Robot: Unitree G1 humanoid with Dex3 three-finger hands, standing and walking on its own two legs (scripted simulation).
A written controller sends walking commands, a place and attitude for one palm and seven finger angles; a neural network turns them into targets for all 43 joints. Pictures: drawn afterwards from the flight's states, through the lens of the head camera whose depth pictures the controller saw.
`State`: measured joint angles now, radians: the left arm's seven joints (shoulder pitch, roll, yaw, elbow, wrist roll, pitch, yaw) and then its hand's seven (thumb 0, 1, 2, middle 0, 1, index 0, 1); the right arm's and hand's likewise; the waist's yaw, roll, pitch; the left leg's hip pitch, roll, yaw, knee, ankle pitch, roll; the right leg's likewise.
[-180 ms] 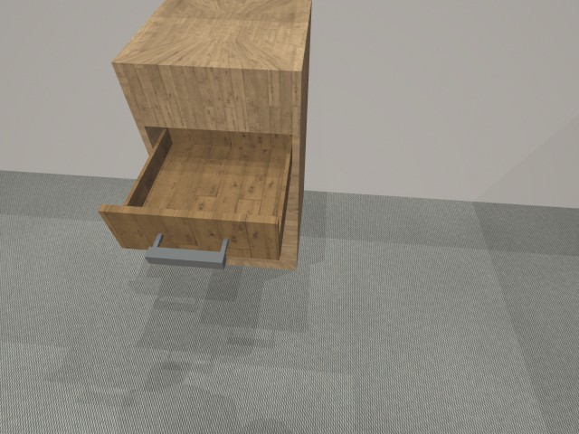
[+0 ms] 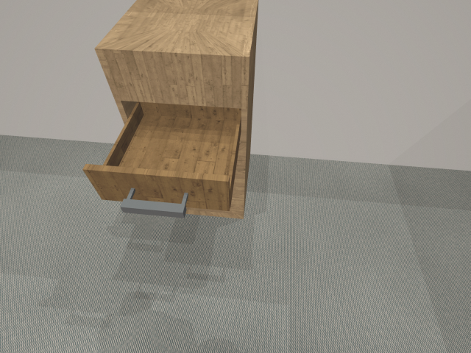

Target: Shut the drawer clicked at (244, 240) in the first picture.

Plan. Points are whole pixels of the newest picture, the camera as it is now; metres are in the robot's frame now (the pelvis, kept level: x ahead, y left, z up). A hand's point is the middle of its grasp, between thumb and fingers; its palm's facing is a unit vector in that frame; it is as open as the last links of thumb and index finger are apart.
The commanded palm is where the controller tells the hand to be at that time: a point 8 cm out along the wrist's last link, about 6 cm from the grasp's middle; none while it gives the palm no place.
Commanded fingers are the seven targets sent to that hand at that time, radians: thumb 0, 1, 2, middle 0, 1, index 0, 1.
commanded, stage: turn or walk to find it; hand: left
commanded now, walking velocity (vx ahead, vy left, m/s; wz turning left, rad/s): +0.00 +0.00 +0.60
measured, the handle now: (156, 201) +0.50 +0.25 -0.17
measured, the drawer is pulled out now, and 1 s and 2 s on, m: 0.30 0.30 0.30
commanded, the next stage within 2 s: stand and wait in 0.44 s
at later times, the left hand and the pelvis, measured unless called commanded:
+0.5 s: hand out of the picture +0.04 +0.20 -0.16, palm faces +0.32 -0.90 -0.31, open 7.4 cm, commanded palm none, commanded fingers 0.00 0.90 0.90 -0.20 -0.30 -0.20 -0.30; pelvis -0.01 -0.03 -0.01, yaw +17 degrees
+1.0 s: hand out of the picture -0.08 +0.11 -0.18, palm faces +0.41 -0.90 -0.17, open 7.4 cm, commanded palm none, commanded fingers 0.00 0.90 0.90 -0.20 -0.30 -0.20 -0.30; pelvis +0.01 -0.03 +0.00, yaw +19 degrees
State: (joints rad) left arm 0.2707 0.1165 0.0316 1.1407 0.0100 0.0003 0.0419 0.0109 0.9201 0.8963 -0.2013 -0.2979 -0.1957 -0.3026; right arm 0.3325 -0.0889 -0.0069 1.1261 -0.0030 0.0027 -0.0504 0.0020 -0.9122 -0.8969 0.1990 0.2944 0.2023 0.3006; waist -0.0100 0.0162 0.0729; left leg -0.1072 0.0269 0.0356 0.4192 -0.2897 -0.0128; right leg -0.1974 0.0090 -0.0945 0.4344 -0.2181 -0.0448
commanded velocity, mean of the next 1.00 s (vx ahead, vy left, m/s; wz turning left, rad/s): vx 0.00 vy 0.00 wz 0.23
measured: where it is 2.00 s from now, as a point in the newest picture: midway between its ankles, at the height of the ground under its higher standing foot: outside the picture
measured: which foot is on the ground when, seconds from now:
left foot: down 0.00-0.46, up 0.48-0.76, down 0.78-1.00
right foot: down 0.00-0.22, up 0.24-0.44, down 0.46-1.00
